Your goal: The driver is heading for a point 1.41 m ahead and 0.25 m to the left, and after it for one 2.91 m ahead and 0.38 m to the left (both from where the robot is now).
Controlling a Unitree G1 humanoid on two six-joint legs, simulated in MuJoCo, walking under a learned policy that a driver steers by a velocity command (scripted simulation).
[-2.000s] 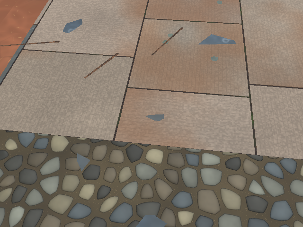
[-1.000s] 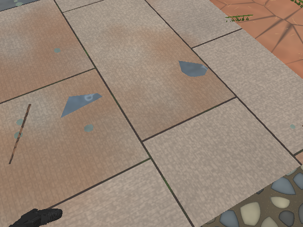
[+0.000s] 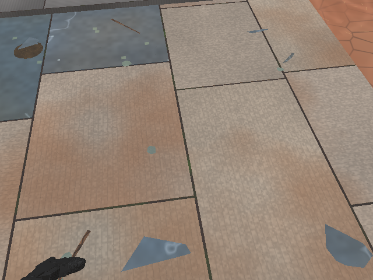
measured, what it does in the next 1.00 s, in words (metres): walks ahead, turning left: left foot, then right foot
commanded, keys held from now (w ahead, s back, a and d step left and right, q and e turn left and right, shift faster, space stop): w+q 0.60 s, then w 0.40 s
